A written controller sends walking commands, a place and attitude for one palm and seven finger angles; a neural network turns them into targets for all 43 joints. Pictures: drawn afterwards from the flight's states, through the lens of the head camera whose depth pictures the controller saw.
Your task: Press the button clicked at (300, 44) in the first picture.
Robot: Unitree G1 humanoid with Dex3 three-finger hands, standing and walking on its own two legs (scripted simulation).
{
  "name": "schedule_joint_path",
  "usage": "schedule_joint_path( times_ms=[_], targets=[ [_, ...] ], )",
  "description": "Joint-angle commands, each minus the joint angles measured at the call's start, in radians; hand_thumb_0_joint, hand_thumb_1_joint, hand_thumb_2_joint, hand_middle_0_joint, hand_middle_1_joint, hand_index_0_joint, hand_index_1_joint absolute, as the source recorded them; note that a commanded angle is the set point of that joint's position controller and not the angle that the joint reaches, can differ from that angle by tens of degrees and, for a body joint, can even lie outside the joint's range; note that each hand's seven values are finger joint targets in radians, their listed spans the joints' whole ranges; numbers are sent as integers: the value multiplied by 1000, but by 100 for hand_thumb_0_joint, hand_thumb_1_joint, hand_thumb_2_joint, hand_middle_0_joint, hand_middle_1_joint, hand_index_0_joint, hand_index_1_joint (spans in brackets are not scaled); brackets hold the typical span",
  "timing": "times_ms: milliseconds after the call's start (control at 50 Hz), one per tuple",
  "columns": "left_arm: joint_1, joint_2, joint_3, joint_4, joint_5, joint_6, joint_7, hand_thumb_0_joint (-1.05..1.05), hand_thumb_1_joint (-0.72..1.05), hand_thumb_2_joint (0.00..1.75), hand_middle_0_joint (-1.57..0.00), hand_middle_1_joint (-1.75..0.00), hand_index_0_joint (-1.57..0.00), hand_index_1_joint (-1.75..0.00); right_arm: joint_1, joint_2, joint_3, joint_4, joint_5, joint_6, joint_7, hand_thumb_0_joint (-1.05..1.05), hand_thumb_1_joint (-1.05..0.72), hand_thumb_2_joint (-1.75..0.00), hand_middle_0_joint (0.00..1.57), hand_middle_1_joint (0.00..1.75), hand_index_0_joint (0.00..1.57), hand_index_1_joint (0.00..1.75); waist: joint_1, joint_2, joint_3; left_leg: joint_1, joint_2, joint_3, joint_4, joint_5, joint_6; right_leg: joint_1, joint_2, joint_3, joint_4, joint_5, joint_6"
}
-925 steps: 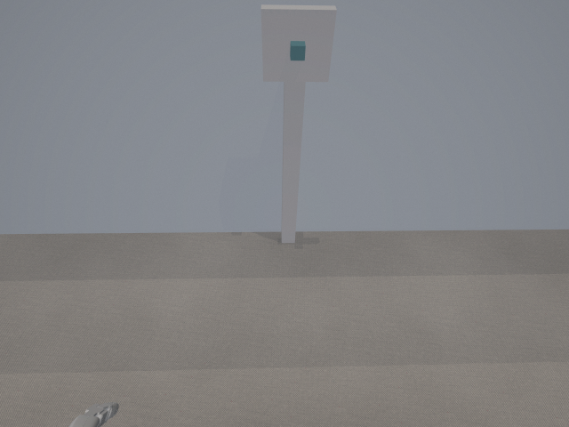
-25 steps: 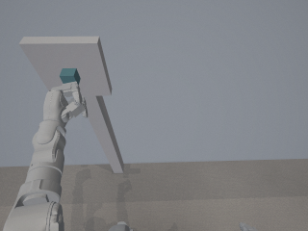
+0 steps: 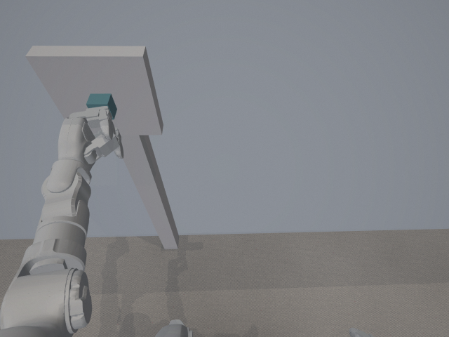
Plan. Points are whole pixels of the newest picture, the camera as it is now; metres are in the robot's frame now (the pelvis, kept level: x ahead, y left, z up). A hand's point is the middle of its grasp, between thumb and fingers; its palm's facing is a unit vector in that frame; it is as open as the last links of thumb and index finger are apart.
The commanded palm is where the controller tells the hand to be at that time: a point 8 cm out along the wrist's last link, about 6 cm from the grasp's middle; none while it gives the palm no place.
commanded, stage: press the button with the knuckle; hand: left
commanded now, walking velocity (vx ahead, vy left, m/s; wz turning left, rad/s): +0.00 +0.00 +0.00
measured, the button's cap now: (102, 105) +0.49 +0.23 +0.13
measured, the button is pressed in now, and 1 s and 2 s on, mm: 1 10 0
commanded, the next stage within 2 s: hold the button down briefly in 0.38 s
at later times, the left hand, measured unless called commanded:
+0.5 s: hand (115, 131) +0.45 +0.21 +0.11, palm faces +0.04 -1.00 -0.01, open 3.7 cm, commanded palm +0.46 +0.25 +0.10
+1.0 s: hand (115, 132) +0.44 +0.21 +0.10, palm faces +0.06 -1.00 -0.01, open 3.5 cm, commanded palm +0.44 +0.23 +0.10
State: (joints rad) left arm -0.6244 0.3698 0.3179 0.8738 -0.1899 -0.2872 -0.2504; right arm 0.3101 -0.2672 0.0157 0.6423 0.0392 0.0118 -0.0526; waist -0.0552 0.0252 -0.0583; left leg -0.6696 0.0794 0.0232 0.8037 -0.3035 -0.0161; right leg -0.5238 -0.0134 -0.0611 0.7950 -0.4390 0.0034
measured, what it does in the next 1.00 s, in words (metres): shifts its weight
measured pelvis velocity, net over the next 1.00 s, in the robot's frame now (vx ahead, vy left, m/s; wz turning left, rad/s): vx -0.05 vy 0.01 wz -0.04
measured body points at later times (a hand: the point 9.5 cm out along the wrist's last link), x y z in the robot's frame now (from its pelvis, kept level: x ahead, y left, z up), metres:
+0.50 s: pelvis -0.03 +0.00 -0.02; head +0.05 +0.02 +0.43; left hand +0.44 +0.26 +0.11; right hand +0.00 -0.27 -0.13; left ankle +0.05 +0.13 -0.70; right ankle -0.03 -0.12 -0.70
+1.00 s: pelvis -0.05 +0.01 -0.02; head +0.03 +0.02 +0.42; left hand +0.44 +0.26 +0.11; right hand -0.03 -0.26 -0.13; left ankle +0.05 +0.13 -0.70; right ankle -0.03 -0.12 -0.70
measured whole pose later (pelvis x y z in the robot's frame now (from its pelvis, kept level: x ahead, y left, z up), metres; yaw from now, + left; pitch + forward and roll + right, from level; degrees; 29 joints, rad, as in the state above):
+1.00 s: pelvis -0.05 +0.01 -0.02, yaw -2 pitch +13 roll -3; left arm -0.93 0.52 0.30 1.16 -0.15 -0.30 -0.19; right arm 0.38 -0.28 0.05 0.68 0.02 -0.09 -0.07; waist -0.11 0.02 -0.06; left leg -0.89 0.03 -0.08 0.93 -0.28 -0.01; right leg -0.75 0.02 -0.06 0.91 -0.39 0.00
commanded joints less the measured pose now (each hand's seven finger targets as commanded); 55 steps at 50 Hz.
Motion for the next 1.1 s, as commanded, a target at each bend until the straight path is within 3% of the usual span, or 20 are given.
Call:
schedule_joint_path(
  times_ms=[0, 20, 80, 160, 240, 280, 320, 360, 460, 600, 660, 700, 800, 860, 920, 940, 960, 1000, 1020, 1080],
  targets=[
    [-553, 218, 12, -149, 5, -61, 19, 0, 90, 90, -130, -150, -130, -150, 61, -151, -58, -77, -4, -36, -11, 0, -90, -90, 20, 30, 20, 30, -65, 31, -320, 336, -62, -34, -57, 118, 48, -89, 51, 27, -127, 253, -5],
    [-574, 233, 20, -123, 12, -64, 23, 0, 90, 90, -130, -150, -130, -150, 68, -153, -57, -71, -6, -36, -13, 0, -90, -90, 20, 30, 20, 30, -67, 32, -320, 332, -60, -41, -56, 108, 46, -101, 50, 24, -124, 236, -6],
    [-641, 201, -14, -90, 27, -76, 31, 0, 90, 90, -130, -150, -130, -150, 82, -151, -58, -60, -11, -41, -9, 0, -90, -90, 20, 30, 20, 30, -86, 29, -326, 333, -58, -50, -48, 88, 48, -138, 53, 22, -118, 201, -7],
    [-722, 256, 7, -24, 44, -81, 37, 0, 90, 90, -130, -150, -130, -150, 101, -162, -54, -45, -15, -42, -10, 0, -90, -90, 20, 30, 20, 30, -99, 46, -334, 304, -55, -58, -42, 42, 46, -169, 52, 24, -112, 152, -7],
    [-803, 227, -36, 24, 52, -81, 36, 0, 90, 90, -130, -150, -130, -150, 116, -165, -53, -33, -16, -49, -10, 0, -90, -90, 20, 30, 20, 30, -130, 63, -313, 280, -53, -66, -40, -28, 46, -227, 52, 24, -110, 95, -5],
    [-805, 280, 9, 54, 52, -79, 41, 0, 90, 90, -130, -150, -130, -150, 133, -173, -54, -28, -18, -51, -12, 0, -90, -90, 20, 30, 20, 30, -126, 34, -341, 264, -53, -69, -34, -29, 49, -212, 55, 27, -106, 92, -5],
    [-832, 292, 6, 58, 52, -77, 38, 0, 90, 90, -130, -150, -130, -150, 139, -172, -53, -25, -16, -54, -14, 0, -90, -90, 20, 30, 20, 30, -130, 57, -365, 261, -53, -64, -29, -35, 49, -210, 54, 33, -107, 86, -2],
    [-860, 277, -13, 70, 52, -76, 34, 0, 90, 90, -130, -150, -130, -150, 140, -172, -49, -23, -16, -60, -16, 0, -90, -90, 20, 30, 20, 30, -139, 63, -336, 241, -53, -68, -33, -81, 48, -235, 54, 31, -108, 52, -2],
    [-883, 333, 6, 111, 54, -71, 44, 0, 90, 90, -130, -150, -130, -150, 151, -184, -42, -21, -12, -73, -22, 0, -90, -90, 20, 30, 20, 30, -151, 45, -301, 178, -50, -71, -39, -172, 51, -252, 54, 39, -116, -14, 1],
    [-923, 320, -25, 89, 55, -77, 44, 0, 90, 90, -130, -150, -130, -150, 153, -191, -39, -27, -15, -103, -25, 0, -90, -90, 20, 30, 20, 30, -154, 120, -330, 197, -47, -99, -51, -248, 46, -302, 53, 33, -93, -52, -6],
    [-897, 327, -16, 112, 43, -65, 45, 0, 90, 90, -130, -150, -130, -150, 151, -194, -35, -26, -14, -115, -27, 0, -90, -90, 20, 30, 20, 30, -148, 81, -312, 155, -51, -101, -49, -278, 46, -289, 55, 38, -95, -77, -5],
    [-902, 340, -15, 94, 43, -67, 46, 0, 90, 90, -130, -150, -130, -150, 149, -195, -32, -29, -12, -120, -30, 0, -90, -90, 20, 30, 20, 30, -150, 100, -333, 155, -53, -98, -42, -266, 49, -283, 54, 44, -94, -74, -5],
    [-889, 302, -42, 84, 44, -57, 52, 0, 90, 90, -130, -150, -130, -150, 150, -192, -30, -30, -13, -135, -32, 0, -90, -90, 20, 30, 20, 30, -149, 123, -327, 169, -53, -113, -48, -278, 46, -304, 53, 36, -82, -65, -10],
    [-863, 307, -35, 80, 46, -47, 58, 0, 90, 90, -130, -150, -130, -150, 154, -191, -32, -34, -15, -134, -32, 0, -90, -90, 20, 30, 20, 30, -148, 81, -333, 147, -55, -109, -39, -271, 48, -285, 53, 40, -86, -69, -7],
    [-849, 262, -56, 70, 49, -43, 57, 0, 90, 90, -130, -150, -130, -150, 156, -183, -34, -38, -18, -138, -25, 0, -90, -90, 20, 30, 20, 30, -140, 117, -342, 174, -58, -112, -40, -259, 45, -294, 54, 32, -79, -54, -13],
    [-835, 288, -33, 70, 47, -41, 61, 0, 90, 90, -130, -150, -130, -150, 155, -187, -36, -40, -18, -136, -26, 0, -90, -90, 20, 30, 20, 30, -138, 92, -333, 161, -57, -112, -38, -270, 46, -292, 53, 35, -84, -64, -11],
    [-830, 263, -58, 69, 49, -37, 60, 0, 90, 90, -130, -150, -130, -150, 150, -184, -34, -45, -17, -136, -25, 0, -90, -90, 20, 30, 20, 30, -139, 91, -321, 155, -59, -113, -43, -285, 45, -296, 54, 33, -84, -78, -11],
    [-806, 260, -45, 64, 45, -35, 61, 0, 90, 90, -130, -150, -130, -150, 148, -184, -36, -50, -17, -138, -23, 0, -90, -90, 20, 30, 20, 30, -133, 72, -319, 148, -62, -107, -40, -278, 48, -285, 54, 35, -88, -79, -11],
    [-799, 267, -40, 57, 47, -34, 60, 0, 90, 90, -130, -150, -130, -150, 148, -183, -37, -49, -17, -136, -23, 0, -90, -90, 20, 30, 20, 30, -127, 83, -317, 149, -62, -105, -39, -267, 47, -278, 53, 36, -86, -72, -12],
    [-762, 216, -59, -16, 45, -45, 56, 0, 90, 90, -130, -150, -130, -150, 148, -174, -43, -63, -19, -138, -13, 0, -90, -90, 20, 30, 20, 30, -102, 139, -374, 237, -62, -119, -47, -204, 42, -273, 56, 19, -69, -21, -25]
  ],
)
